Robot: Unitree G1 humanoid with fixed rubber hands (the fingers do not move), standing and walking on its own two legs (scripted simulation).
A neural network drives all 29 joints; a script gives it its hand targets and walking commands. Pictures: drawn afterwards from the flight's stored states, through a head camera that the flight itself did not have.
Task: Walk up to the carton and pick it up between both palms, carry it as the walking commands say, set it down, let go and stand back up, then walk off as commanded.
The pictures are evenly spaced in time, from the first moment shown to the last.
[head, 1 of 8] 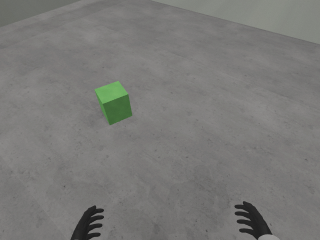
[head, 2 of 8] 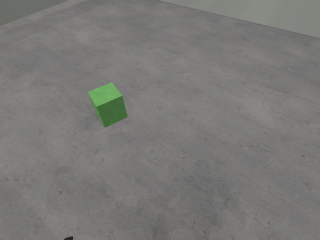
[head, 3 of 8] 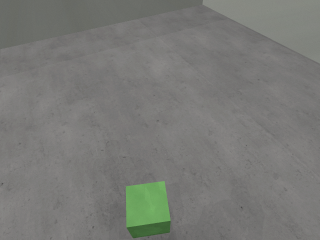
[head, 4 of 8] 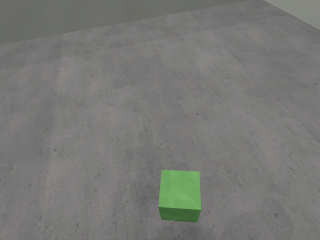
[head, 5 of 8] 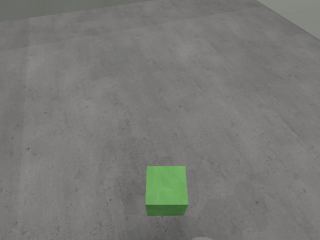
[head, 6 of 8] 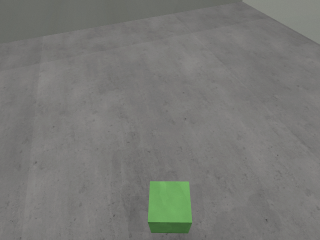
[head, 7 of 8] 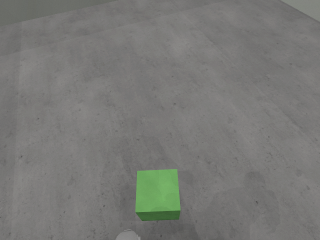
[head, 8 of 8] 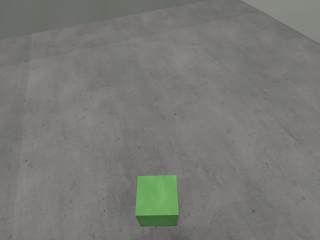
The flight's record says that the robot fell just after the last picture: no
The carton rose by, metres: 0.00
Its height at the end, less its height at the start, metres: +0.00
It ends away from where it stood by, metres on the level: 0.00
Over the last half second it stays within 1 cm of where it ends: yes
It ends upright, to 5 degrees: yes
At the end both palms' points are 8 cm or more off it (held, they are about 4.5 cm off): yes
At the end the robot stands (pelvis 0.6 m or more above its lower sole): yes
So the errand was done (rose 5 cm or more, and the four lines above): no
